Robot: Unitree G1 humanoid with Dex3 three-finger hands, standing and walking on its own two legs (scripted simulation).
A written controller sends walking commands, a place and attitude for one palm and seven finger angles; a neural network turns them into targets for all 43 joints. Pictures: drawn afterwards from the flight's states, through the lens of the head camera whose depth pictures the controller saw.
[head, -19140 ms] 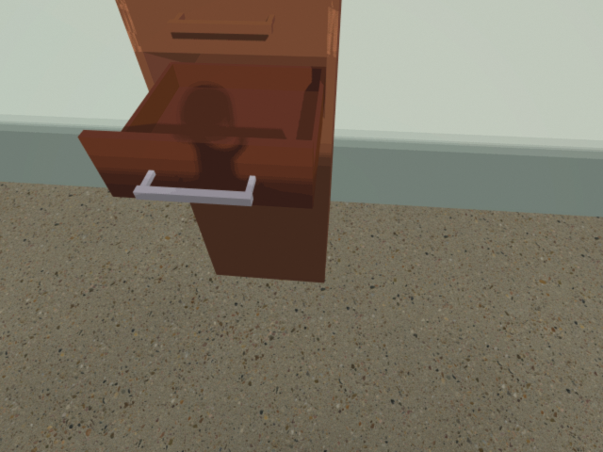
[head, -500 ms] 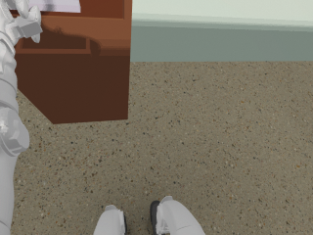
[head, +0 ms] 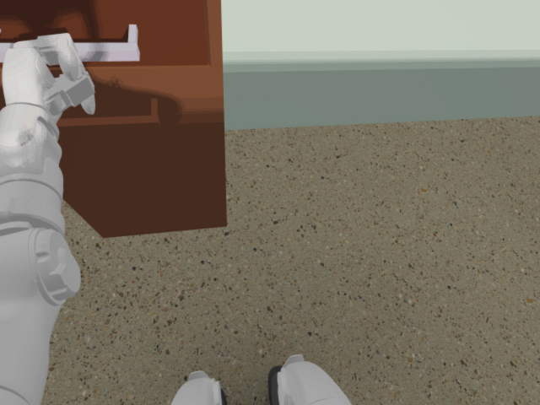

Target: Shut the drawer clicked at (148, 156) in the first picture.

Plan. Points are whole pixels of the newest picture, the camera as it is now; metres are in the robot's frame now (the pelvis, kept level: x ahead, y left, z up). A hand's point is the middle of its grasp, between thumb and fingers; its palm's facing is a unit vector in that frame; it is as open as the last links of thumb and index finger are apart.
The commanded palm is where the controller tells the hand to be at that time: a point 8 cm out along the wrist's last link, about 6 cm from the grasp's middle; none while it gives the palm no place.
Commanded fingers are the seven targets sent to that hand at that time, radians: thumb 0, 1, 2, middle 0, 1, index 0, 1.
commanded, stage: pull the fist back off the drawer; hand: left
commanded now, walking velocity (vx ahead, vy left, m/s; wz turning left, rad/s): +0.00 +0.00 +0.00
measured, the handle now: (63, 42) +0.62 +0.22 +0.10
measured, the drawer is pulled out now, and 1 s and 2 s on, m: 0.00 0.00 0.00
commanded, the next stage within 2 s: draw the hand back to the body in 0.10 s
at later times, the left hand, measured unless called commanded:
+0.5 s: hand (51, 126) +0.45 +0.20 +0.13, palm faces +0.04 -1.00 -0.01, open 3.2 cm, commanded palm +0.41 +0.25 +0.14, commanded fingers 0.00 0.90 0.90 -1.40 -1.60 -1.40 -1.60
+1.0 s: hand out of the picture +0.30 +0.22 +0.17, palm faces +0.32 -0.91 -0.24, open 3.2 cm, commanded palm +0.25 +0.26 +0.19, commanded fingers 0.00 0.90 0.90 -1.40 -1.60 -1.40 -1.60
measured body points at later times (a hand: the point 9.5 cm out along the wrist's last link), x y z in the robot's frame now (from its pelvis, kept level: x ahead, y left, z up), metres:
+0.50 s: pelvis +0.04 -0.01 +0.03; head +0.10 -0.01 +0.47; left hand +0.45 +0.26 +0.13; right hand +0.09 -0.27 -0.09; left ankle -0.01 +0.08 -0.69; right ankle +0.02 -0.12 -0.69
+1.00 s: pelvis +0.01 -0.01 +0.05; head +0.01 -0.03 +0.50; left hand +0.28 +0.27 +0.19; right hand +0.21 -0.23 -0.04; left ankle -0.01 +0.08 -0.69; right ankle +0.02 -0.12 -0.69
